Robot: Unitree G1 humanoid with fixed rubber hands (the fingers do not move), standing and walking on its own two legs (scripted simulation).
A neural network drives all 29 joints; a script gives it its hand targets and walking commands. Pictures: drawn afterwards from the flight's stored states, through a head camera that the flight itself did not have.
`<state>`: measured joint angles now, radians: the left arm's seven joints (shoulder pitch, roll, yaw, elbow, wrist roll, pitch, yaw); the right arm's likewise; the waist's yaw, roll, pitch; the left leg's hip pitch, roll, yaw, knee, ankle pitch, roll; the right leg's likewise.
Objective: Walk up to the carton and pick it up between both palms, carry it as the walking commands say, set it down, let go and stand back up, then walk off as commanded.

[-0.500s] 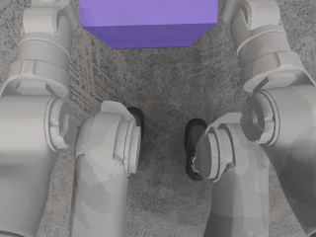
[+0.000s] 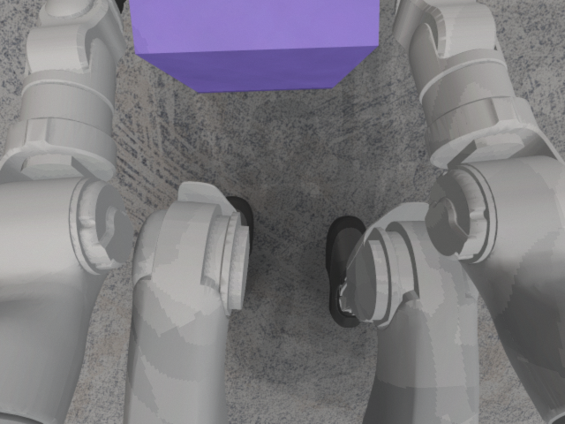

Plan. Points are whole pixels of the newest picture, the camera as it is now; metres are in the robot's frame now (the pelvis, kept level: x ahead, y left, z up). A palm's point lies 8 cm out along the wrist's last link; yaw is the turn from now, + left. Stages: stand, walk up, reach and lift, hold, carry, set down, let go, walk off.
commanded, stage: set down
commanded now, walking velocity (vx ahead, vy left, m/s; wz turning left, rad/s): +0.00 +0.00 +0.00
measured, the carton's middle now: out of the picture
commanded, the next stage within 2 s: none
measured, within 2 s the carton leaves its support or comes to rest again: neither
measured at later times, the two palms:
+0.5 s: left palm out of the picture +0.53 +0.24 -0.16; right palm out of the picture +0.57 -0.07 -0.16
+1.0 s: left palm out of the picture +0.53 +0.28 -0.12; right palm out of the picture +0.58 -0.10 -0.13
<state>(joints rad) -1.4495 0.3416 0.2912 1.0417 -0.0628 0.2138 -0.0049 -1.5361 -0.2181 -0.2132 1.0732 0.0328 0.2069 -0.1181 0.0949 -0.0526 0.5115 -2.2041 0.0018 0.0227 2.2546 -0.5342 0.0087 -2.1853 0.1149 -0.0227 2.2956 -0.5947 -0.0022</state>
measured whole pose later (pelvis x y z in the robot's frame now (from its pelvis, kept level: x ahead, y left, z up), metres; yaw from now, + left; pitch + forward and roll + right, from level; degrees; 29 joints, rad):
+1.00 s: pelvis +0.01 +0.01 +0.03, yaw +0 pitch +29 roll -1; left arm -1.36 0.43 0.17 0.84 -0.26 0.18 0.09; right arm -1.40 -0.38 -0.04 0.82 0.23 0.22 -0.17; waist 0.10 -0.01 0.52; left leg -2.14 -0.03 0.01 2.20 -0.57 0.02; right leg -2.08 0.09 -0.02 2.23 -0.66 0.01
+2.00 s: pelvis +0.02 +0.01 +0.29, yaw +2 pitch +26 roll -2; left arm -1.29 0.42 0.23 0.64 -0.18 0.37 0.05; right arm -1.33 -0.38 -0.15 0.65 0.15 0.39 -0.13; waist 0.08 -0.01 0.52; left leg -1.38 -0.05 -0.04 1.26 -0.34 0.01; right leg -1.33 0.07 0.01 1.27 -0.40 0.01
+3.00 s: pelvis +0.12 +0.01 +0.42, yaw +2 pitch +5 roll +0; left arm 0.09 0.17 0.07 0.46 0.03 0.07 -0.06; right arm 0.06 -0.17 -0.07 0.49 -0.04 0.06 0.03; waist 0.03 0.01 0.11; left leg -0.39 -0.05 -0.03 0.57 -0.26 0.02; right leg -0.36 0.04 0.06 0.59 -0.32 -0.01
